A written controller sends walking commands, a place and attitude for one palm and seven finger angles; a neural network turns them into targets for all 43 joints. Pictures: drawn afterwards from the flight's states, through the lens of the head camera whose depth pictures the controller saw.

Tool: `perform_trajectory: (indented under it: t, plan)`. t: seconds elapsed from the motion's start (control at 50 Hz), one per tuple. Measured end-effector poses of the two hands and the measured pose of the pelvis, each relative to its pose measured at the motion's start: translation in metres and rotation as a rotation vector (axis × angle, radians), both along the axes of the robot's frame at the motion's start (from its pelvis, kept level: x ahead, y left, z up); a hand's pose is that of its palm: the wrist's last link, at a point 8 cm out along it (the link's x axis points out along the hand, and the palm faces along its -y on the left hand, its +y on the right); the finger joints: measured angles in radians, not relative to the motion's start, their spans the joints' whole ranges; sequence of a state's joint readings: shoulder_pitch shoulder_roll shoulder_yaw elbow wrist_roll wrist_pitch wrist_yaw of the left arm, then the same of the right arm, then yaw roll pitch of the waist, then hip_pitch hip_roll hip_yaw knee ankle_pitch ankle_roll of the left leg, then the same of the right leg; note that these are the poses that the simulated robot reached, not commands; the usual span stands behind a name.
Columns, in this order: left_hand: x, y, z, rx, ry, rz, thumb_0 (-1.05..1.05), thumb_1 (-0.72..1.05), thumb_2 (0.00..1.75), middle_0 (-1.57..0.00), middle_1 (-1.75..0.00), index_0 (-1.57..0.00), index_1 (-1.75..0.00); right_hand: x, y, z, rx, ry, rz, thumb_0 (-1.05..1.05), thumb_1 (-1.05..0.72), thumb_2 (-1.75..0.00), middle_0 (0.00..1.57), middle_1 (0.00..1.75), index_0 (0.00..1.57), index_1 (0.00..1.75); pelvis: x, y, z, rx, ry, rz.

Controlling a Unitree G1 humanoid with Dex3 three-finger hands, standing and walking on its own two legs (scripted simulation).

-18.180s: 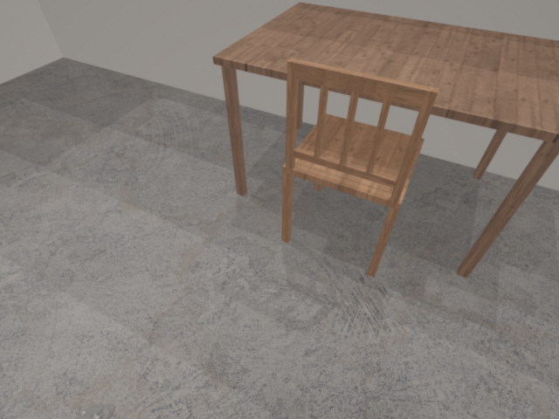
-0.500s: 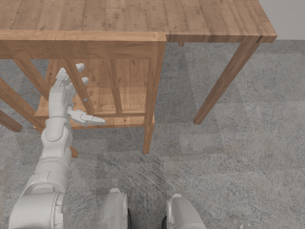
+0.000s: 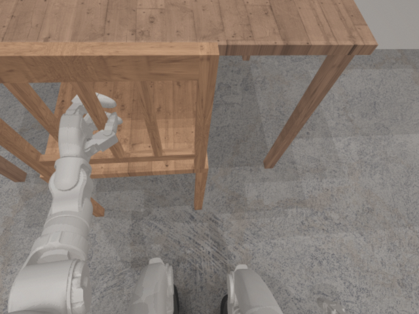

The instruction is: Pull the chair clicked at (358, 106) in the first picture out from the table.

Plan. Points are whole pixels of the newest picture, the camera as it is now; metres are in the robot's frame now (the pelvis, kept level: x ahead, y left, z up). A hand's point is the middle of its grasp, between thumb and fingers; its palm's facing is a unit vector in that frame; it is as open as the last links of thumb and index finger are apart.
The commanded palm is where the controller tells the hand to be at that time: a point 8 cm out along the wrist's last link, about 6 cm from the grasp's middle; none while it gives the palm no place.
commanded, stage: hook a spindle and tug to test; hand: left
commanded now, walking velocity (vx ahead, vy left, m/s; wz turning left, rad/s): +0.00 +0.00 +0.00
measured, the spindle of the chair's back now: (103, 124) +0.47 +0.20 +0.01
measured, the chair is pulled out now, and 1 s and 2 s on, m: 0.00 0.08 0.24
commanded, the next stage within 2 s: step backward, pulling the chair out in 0.60 s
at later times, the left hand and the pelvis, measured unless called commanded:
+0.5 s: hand (109, 150) +0.41 +0.17 +0.03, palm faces +0.06 -1.00 -0.02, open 5.2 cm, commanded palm +0.38 +0.22 +0.03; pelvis +0.02 +0.01 +0.01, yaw +0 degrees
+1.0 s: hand (113, 165) +0.37 +0.16 +0.04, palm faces +0.08 -0.99 -0.13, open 5.1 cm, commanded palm +0.35 +0.21 +0.04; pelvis +0.02 +0.01 +0.09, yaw +1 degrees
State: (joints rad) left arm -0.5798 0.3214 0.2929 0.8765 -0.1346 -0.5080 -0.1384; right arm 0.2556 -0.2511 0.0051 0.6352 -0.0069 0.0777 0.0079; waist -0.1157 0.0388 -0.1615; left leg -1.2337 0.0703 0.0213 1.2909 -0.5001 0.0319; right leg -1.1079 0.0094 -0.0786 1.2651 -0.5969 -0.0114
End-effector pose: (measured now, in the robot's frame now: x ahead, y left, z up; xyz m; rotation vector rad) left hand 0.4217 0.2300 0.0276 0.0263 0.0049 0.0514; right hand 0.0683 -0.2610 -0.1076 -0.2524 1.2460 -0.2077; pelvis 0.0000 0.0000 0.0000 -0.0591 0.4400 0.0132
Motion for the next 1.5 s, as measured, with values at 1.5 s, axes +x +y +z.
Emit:
perform_trajectory:
  t: [1.5]
  plan:
    - [-0.170,-0.050,0.037,0.097,0.505,0.065,0.04,0.72,0.82,-0.35,-1.16,-0.50,-1.45,-0.035,-0.003,0.093,0.001,-0.125,-0.051,0.01,-0.90,-0.90,0.21,0.30,0.20,0.30,-0.049,-0.007,0.111,0.045,-0.406,-0.003]
